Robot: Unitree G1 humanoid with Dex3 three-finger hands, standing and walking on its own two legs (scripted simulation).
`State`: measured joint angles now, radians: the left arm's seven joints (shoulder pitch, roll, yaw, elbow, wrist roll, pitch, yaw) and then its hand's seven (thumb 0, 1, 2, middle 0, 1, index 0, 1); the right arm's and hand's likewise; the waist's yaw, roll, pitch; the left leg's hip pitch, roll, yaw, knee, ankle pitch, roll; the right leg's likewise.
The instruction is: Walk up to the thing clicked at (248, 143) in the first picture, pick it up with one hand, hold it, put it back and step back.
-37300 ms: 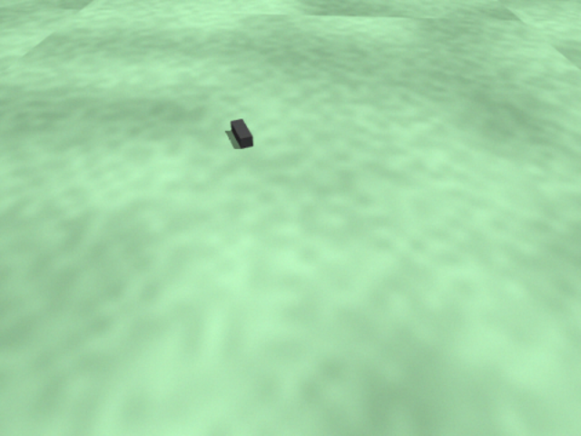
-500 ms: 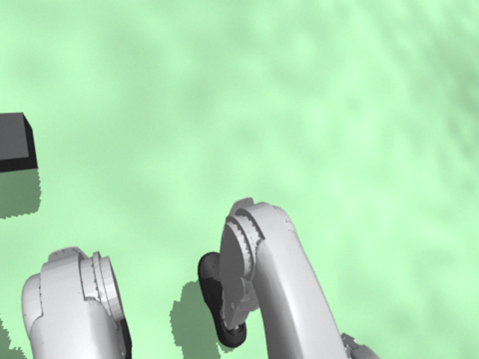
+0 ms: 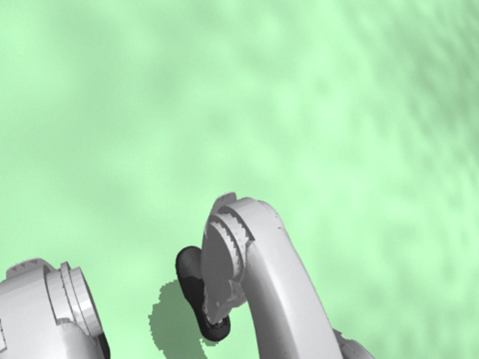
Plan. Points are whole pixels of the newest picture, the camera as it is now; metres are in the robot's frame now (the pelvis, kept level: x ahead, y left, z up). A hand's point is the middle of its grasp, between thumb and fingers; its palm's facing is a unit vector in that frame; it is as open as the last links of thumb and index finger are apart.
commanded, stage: rest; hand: left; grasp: from above
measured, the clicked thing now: out of the picture +0.48 +0.33 -0.25
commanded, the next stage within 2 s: open in 0.60 s
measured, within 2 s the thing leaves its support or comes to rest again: neither
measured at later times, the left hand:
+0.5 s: hand out of the picture +0.48 +0.31 -0.24, palm faces -0.46 -0.10 -0.88, open 10.5 cm
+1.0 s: hand out of the picture +0.48 +0.31 -0.24, palm faces -0.46 -0.10 -0.88, open 11.0 cm
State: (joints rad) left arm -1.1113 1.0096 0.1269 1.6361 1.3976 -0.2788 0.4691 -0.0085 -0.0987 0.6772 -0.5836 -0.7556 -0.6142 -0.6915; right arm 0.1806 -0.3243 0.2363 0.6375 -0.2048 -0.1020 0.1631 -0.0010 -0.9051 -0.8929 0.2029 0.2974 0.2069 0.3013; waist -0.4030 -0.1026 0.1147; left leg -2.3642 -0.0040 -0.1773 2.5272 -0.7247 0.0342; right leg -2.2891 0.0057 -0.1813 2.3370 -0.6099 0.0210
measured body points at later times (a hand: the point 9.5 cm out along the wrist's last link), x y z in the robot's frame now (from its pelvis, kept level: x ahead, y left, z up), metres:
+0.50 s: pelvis +0.00 +0.00 +0.00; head +0.28 +0.13 +0.32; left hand +0.50 +0.32 -0.19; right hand +0.03 -0.25 -0.05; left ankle +0.06 +0.11 -0.27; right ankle +0.12 -0.11 -0.27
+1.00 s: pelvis +0.00 +0.00 +0.00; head +0.28 +0.13 +0.32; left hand +0.50 +0.31 -0.19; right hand +0.04 -0.25 -0.04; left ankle +0.06 +0.11 -0.27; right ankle +0.12 -0.11 -0.27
